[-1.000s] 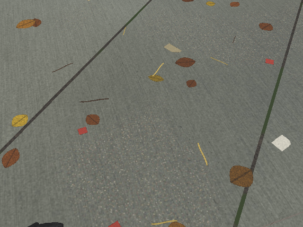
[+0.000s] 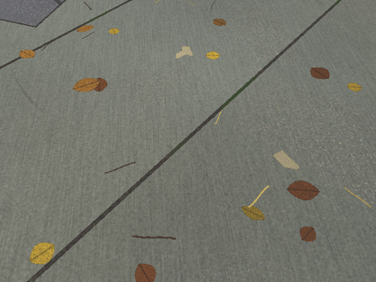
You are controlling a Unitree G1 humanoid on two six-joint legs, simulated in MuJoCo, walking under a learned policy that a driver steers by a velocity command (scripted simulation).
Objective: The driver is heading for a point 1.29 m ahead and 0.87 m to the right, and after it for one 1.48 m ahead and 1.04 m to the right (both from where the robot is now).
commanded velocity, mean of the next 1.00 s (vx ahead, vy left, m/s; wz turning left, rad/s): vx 0.50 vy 0.00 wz -0.51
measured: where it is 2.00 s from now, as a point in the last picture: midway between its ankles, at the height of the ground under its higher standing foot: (322, 175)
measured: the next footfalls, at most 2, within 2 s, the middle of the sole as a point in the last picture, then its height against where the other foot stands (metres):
right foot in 0.22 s outside the picture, level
left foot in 0.70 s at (199, 248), level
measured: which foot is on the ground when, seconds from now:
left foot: down 0.00-0.24, up 0.26-0.68, down 0.70-1.00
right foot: up 0.00-0.20, down 0.22-0.72, up 0.74-1.00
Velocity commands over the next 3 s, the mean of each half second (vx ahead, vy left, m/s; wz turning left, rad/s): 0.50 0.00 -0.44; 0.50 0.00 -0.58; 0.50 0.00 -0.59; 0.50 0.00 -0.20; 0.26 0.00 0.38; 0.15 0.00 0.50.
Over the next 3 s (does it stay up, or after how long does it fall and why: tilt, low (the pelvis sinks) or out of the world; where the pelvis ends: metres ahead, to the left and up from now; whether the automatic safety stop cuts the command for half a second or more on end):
stays up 1.10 -0.74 0.00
